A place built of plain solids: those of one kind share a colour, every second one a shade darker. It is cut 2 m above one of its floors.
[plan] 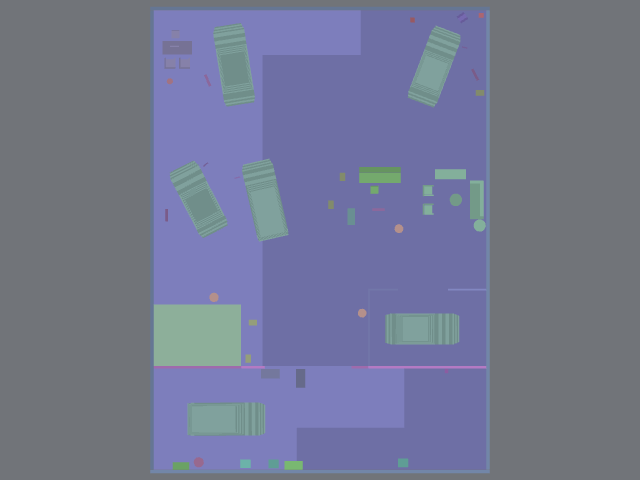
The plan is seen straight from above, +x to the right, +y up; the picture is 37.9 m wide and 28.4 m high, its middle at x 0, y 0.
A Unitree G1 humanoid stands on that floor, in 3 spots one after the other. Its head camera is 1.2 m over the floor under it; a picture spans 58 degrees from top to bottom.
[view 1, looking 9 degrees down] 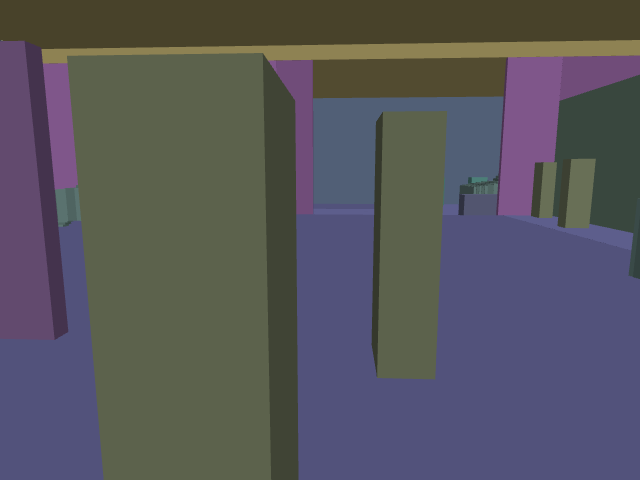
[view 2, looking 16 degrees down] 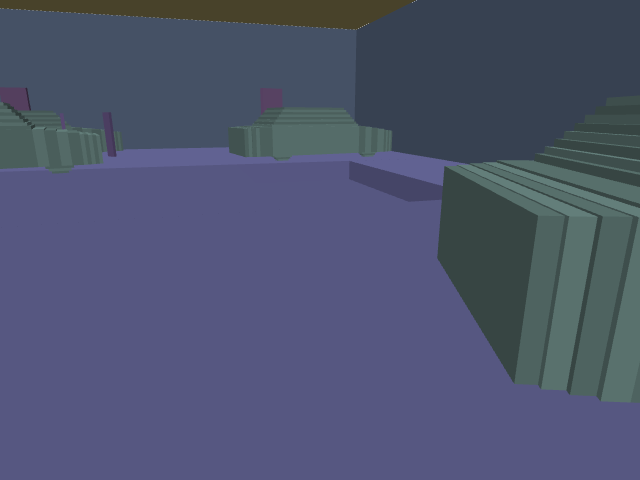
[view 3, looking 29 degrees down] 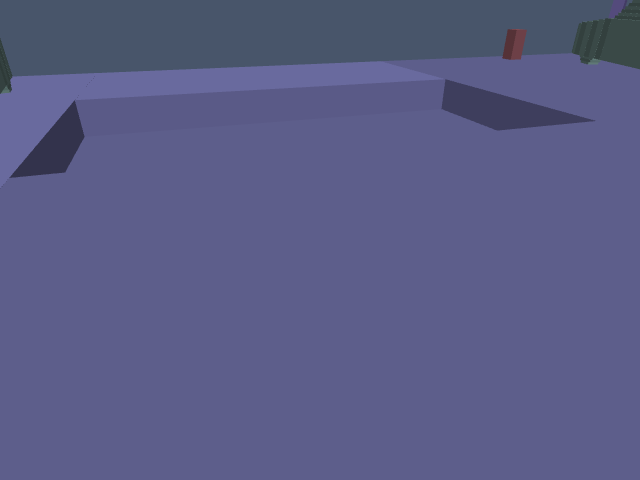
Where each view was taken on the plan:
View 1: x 1.03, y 4.73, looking -87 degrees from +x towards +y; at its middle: floor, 7.67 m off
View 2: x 7.97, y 6.62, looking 163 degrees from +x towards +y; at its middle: floor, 4.35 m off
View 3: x -2.10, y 4.09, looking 72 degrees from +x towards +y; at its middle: floor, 2.48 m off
